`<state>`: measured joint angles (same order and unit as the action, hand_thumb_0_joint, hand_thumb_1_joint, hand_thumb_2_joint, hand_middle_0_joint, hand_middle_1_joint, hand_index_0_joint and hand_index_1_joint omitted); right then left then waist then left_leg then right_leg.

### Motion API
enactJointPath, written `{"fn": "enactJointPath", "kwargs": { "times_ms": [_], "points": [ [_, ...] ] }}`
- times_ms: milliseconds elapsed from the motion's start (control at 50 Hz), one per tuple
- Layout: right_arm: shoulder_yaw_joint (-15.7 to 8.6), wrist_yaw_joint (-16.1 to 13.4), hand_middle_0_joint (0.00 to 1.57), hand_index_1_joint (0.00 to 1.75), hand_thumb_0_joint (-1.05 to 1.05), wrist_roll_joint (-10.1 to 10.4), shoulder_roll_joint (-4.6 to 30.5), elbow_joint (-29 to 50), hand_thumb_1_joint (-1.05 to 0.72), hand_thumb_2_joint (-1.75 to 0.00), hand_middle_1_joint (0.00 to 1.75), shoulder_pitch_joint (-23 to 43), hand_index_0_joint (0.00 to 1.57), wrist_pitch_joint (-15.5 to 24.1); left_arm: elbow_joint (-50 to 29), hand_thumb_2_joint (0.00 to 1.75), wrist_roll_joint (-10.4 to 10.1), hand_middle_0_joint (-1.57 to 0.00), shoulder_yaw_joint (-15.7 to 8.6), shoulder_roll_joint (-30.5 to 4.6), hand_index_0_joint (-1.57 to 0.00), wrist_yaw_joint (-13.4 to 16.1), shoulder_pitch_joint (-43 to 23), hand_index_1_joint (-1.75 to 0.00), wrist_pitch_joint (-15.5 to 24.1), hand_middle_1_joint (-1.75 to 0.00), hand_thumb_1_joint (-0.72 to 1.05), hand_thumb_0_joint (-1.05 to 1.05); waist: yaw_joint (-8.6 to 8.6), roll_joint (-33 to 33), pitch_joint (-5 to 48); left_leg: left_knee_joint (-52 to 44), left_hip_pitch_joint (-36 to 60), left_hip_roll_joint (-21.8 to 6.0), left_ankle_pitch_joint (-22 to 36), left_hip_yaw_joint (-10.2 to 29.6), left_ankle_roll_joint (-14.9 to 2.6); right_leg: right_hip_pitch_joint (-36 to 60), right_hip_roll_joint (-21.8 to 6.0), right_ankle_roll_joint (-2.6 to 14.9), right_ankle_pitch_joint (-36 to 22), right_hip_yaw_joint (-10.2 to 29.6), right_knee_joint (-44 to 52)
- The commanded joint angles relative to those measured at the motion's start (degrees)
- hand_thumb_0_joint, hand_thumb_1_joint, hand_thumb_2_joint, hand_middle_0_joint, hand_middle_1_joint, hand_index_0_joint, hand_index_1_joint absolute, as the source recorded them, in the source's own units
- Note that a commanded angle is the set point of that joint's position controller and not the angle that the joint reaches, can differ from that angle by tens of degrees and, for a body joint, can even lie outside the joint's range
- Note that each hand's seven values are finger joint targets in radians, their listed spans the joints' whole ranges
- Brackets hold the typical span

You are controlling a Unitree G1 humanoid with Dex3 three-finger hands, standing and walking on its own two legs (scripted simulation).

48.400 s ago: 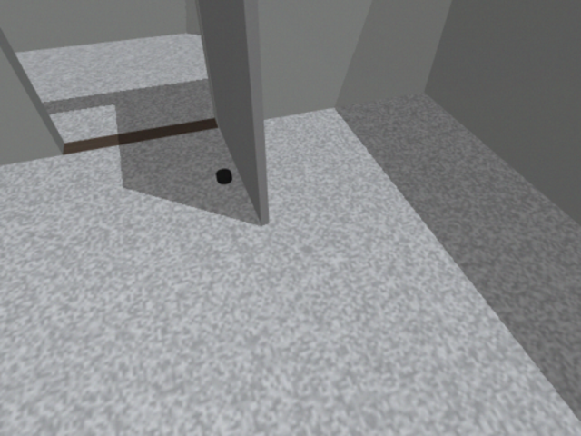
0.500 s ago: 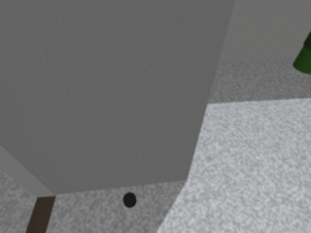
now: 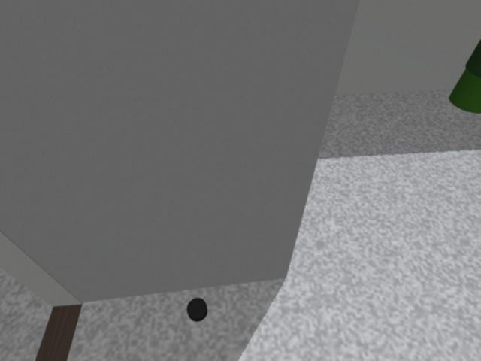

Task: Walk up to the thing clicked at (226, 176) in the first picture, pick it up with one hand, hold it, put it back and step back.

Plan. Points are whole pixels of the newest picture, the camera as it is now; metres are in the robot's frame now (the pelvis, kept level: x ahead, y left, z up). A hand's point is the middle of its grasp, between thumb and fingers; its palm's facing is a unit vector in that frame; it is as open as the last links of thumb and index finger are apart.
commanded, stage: stand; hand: left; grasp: from above
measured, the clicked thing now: (197, 309) +0.47 +0.19 -0.76
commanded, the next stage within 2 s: step back in 0.28 s
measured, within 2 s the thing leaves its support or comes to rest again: neither
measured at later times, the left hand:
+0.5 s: hand out of the picture +0.08 +0.28 -0.17, palm faces -0.04 -0.92 -0.38, open 7.4 cm
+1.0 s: hand out of the picture -0.01 +0.31 -0.18, palm faces -0.15 -0.91 -0.38, open 7.4 cm
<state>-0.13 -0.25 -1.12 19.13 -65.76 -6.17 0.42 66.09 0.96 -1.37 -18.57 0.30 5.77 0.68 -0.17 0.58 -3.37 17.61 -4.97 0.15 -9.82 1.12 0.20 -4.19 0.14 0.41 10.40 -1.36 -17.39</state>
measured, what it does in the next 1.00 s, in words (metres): walks backwards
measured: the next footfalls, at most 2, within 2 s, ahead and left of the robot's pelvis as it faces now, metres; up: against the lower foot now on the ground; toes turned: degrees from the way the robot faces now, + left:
right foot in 1.10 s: -0.17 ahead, -0.09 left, +0.00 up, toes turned -6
left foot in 1.50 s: -0.27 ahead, +0.13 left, +0.00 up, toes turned -4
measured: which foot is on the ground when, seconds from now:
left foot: down 0.00-1.00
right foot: down 0.00-0.60, up 0.62-1.00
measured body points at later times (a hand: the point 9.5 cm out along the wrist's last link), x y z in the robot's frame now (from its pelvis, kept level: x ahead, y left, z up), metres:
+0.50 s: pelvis -0.03 +0.02 -0.01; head +0.02 +0.02 +0.43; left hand +0.08 +0.33 -0.14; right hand +0.06 -0.31 -0.13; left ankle -0.04 +0.13 -0.72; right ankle -0.01 -0.11 -0.75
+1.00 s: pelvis -0.13 +0.05 -0.02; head -0.06 +0.06 +0.42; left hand +0.00 +0.36 -0.15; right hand -0.06 -0.26 -0.14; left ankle -0.06 +0.14 -0.75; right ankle -0.19 -0.08 -0.70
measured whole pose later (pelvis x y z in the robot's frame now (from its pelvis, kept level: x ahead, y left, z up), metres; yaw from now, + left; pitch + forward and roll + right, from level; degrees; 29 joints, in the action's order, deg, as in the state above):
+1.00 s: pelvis -0.13 +0.05 -0.02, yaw -7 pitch -3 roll +0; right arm -2.2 -0.8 -1.5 19.5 -48.6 -6.9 -0.9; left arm 48.9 1.4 -4.7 -22.9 0.5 8.8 -4.1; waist 0.3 -1.8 -12.6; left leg 35.0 -19.5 -0.9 -13.1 -4.9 -3.0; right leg -19.2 4.0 -0.9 30.4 7.0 -56.1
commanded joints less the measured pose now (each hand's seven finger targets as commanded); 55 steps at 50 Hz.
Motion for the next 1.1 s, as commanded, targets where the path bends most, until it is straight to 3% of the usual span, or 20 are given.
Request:
{"fn": "enactJointPath", "kwargs": {
  "times_ms": [0,240,260,300,360,420,500,540,560,580,600,620,660,700,800,840,900,960,1060,1080],
  "points": [
    [-2.19,-0.88,0.2,0.3,0.0,0.15,11.65,3.59,-0.9,-0.9,0.3,2.24,0.2,1.47,-3.79,0.9,-0.33,-0.2,-2.04,-12.02,-0.2,0.8,-2.25,-0.3,1.03,-0.3,0.9,0.0,0.03,0.06,4.62,-2.47,0.02,-7.07,8.49,5.47,-1.34,0.36,-7.72,0.78,-7.93,6.12,2.3],
    [-2.06,-0.89,0.2,0.3,0.0,0.24,12.0,3.66,-0.9,-0.9,0.3,1.74,0.2,1.55,-3.98,0.9,-0.43,-0.2,-1.88,-12.31,-0.2,0.7,-1.92,-0.3,1.16,-0.3,0.9,0.0,0.16,-0.28,4.8,-2.24,0.77,-7.4,9.33,5.36,-1.52,0.44,-7.78,0.91,-8.91,6.43,2.15],
    [-3.5,-0.56,0.2,0.3,0.0,0.81,15.46,5.18,-0.9,-0.9,0.3,3.91,0.2,0.42,-5.98,0.9,-1.49,-0.2,-3.83,-17.06,-0.2,0.85,-1.85,-0.3,0.55,-0.3,0.9,0.0,0.4,-1.73,-0.9,4.03,-4.04,-6.37,16.69,5.57,-2.39,-4.4,-7.09,1.26,-20.15,7.3,-2.64],
    [-3.48,-0.44,0.2,0.3,0.0,1.57,13.96,6.68,-0.9,-0.9,0.3,2.13,0.2,-0.35,-7.95,0.9,-1.74,-0.2,-4.09,-16.73,-0.2,1.22,-0.32,-0.3,0.34,-0.3,0.9,0.0,0.65,-2.37,3.1,9.84,-3.44,-4.91,18.08,3.88,-2.66,-3.64,-8.38,3.43,-25.26,7.89,-4.54],
    [-4.05,-0.14,0.2,0.3,0.0,1.41,13.31,8.73,-0.9,-0.9,0.3,0.98,0.2,-1.56,-11.64,0.9,-1.2,-0.2,-4.76,-18.2,-0.2,1.28,-1.82,-0.3,-0.2,-0.3,0.9,0.0,1.02,-6.33,6.59,19.27,-5.46,-0.38,6.06,0.47,-1.57,-5.62,-14.44,9.3,-24.78,13.53,-3.22],
    [-4.74,0.27,0.2,0.3,0.0,0.82,13.1,10.89,-0.9,-0.9,0.3,-1.37,0.2,-2.91,-15.59,0.9,0.18,-0.2,-5.21,-19.33,-0.2,1.46,-3.42,-0.3,-0.62,-0.3,0.9,0.0,0.74,-10.76,5.95,35.84,-10.28,2.57,-21.66,3.17,-2.23,-9.41,-21.68,15.71,-27.24,18.11,-4.29],
    [-5.26,0.56,0.2,0.3,0.0,0.92,12.94,12.45,-0.9,-0.9,0.3,-4.39,0.2,-2.33,-18.2,0.9,0.82,-0.2,-4.46,-17.88,-0.2,1.72,-5.09,-0.3,-1.41,-0.3,0.9,0.0,1.65,-9.89,6.88,22.67,-10.66,0.98,-13.93,1.57,-1.74,-6.06,-14.97,10.48,-25.89,12.0,-12.08],
    [-5.71,0.24,0.2,0.3,0.0,-0.33,13.04,12.14,-0.9,-0.9,0.3,-5.91,0.2,-1.51,-19.33,0.9,-0.37,-0.2,-3.9,-16.83,-0.2,1.28,-4.94,-0.3,-2.59,-0.3,0.9,0.0,2.65,-3.07,5.76,5.31,-5.67,-0.45,6.96,0.89,-1.41,-8.47,-9.34,5.7,-17.77,7.98,-19.69],
    [-6.85,0.04,0.2,0.3,0.0,-1.58,16.8,13.71,-0.9,-0.9,0.3,-4.48,0.2,-1.1,-20.34,0.9,-1.14,-0.2,-3.34,-13.69,-0.2,1.18,-2.84,-0.3,-3.03,-0.3,0.9,0.0,1.3,6.85,5.81,2.37,-2.29,-9.14,21.11,13.15,-3.39,-14.64,-1.34,2.44,-4.6,5.53,-27.45],
    [-7.58,-0.03,0.2,0.3,0.0,-1.91,20.05,14.88,-0.9,-0.9,0.3,-3.37,0.2,-0.75,-20.1,0.9,-0.91,-0.2,-2.97,-12.0,-0.2,1.67,-0.79,-0.3,-3.58,-0.3,0.9,0.0,0.09,10.69,5.48,3.95,1.92,-15.76,35.64,19.93,-6.21,-23.56,6.32,1.0,23.47,7.0,-35.56],
    [-8.22,-0.14,0.2,0.3,0.0,-0.78,23.08,15.38,-0.9,-0.9,0.3,-5.24,0.2,-0.73,-20.22,0.9,-0.35,-0.2,-3.53,-13.78,-0.2,2.4,-1.5,-0.3,-3.87,-0.3,0.9,0.0,3.3,11.78,7.32,3.94,-1.51,-21.03,38.43,23.78,-10.7,-21.92,6.96,0.63,29.17,12.67,-42.76],
    [-8.2,-0.59,0.2,0.3,0.0,-0.52,21.48,15.81,-0.9,-0.9,0.3,-3.93,0.2,-0.69,-19.77,0.9,-0.07,-0.2,-3.89,-14.72,-0.2,2.69,-3.03,-0.3,-3.97,-0.3,0.9,0.0,3.47,8.41,6.31,3.13,-2.98,-19.79,33.94,22.7,-10.27,-21.92,6.48,1.0,27.16,15.41,-46.79],
    [-6.91,-1.36,0.2,0.3,0.0,-0.55,17.09,17.37,-0.9,-0.9,0.3,2.17,0.2,-0.53,-18.52,0.9,-0.99,-0.2,-3.96,-14.33,-0.2,2.45,1.28,-0.3,-3.98,-0.3,0.9,0.0,-0.92,7.35,5.1,6.7,0.36,-13.33,32.71,12.73,-8.13,-25.9,6.42,0.96,19.22,15.47,-51.33],
    [-6.46,-1.83,0.2,0.3,0.0,0.03,15.48,18.44,-0.9,-0.9,0.3,0.74,0.2,-0.36,-18.82,0.9,-0.54,-0.2,-4.45,-14.85,-0.2,2.04,3.53,-0.3,-3.66,-0.3,0.9,0.0,-1.0,7.59,5.99,8.7,2.37,-12.21,32.48,10.36,-8.0,-25.59,5.76,0.24,15.89,13.1,-51.62],
    [-7.01,-2.34,0.2,0.3,0.0,0.26,15.74,18.63,-0.9,-0.9,0.3,-4.76,0.2,-0.13,-21.56,0.9,0.14,-0.2,-5.33,-14.21,-0.2,1.42,2.57,-0.3,-3.4,-0.3,0.9,0.0,1.89,5.42,6.03,9.1,7.37,-14.38,32.33,11.5,-9.83,-25.78,5.29,-1.72,17.78,11.67,-45.78],
    [-7.14,-2.29,0.2,0.3,0.0,0.01,16.36,19.3,-0.9,-0.9,0.3,-5.68,0.2,-0.17,-22.22,0.9,0.17,-0.2,-5.74,-14.25,-0.2,1.34,2.0,-0.3,-3.42,-0.3,0.9,0.0,2.86,5.61,5.83,9.41,6.43,-16.38,31.31,12.86,-12.52,-24.34,4.24,-1.82,20.06,11.13,-42.93],
    [-7.46,-2.13,0.2,0.3,0.0,-0.31,17.33,20.18,-0.9,-0.9,0.3,-5.15,0.2,-0.14,-22.43,0.9,0.26,-0.2,-6.0,-13.75,-0.2,1.13,3.78,-0.3,-3.52,-0.3,0.9,0.0,2.63,5.84,6.44,8.47,4.03,-18.61,25.59,14.66,-15.01,-22.35,3.5,-1.37,21.15,9.95,-41.0],
    [-7.43,-1.88,0.2,0.3,0.0,-0.5,18.06,21.21,-0.9,-0.9,0.3,-3.29,0.2,-0.13,-22.14,0.9,0.37,-0.2,-6.4,-13.84,-0.2,0.59,5.75,-0.3,-3.32,-0.3,0.9,0.0,1.93,5.88,7.36,8.21,-0.03,-18.73,19.48,14.16,-14.73,-18.48,1.97,-1.01,20.45,7.8,-36.95],
    [-6.94,-1.15,0.2,0.3,0.0,-0.01,18.02,21.91,-0.9,-0.9,0.3,1.82,0.2,-1.3,-18.64,0.9,0.79,-0.2,-6.93,-12.92,-0.2,-0.29,15.58,-0.3,-2.58,-0.3,0.9,0.0,-2.89,7.04,9.23,12.63,-11.02,-13.98,3.97,7.75,-7.61,-3.43,0.5,2.0,4.99,2.82,-10.61],
    [-6.14,-0.98,0.2,0.3,0.0,0.34,15.72,21.71,-0.9,-0.9,0.3,0.6,0.2,-1.53,-19.46,0.9,1.56,-0.2,-7.64,-15.29,-0.2,-0.12,14.19,-0.3,-2.23,-0.3,0.9,0.0,-2.45,0.25,6.54,17.05,-18.74,-9.79,-3.51,5.74,-3.98,-2.53,-3.81,3.57,7.22,12.14,-5.89]
  ]
}}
